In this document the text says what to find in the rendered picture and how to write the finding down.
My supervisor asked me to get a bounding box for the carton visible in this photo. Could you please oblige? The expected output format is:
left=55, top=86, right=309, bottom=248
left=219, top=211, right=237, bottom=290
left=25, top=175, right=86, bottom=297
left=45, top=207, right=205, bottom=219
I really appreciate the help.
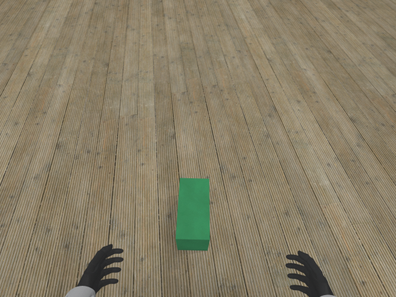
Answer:
left=176, top=178, right=210, bottom=251

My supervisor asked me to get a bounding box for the robot right hand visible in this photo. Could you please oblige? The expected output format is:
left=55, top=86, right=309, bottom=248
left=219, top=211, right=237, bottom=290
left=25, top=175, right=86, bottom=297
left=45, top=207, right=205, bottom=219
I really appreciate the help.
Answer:
left=285, top=251, right=334, bottom=297

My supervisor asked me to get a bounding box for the robot left hand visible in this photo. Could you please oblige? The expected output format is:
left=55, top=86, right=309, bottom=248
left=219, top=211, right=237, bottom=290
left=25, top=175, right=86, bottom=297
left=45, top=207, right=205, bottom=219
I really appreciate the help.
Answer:
left=77, top=244, right=123, bottom=294

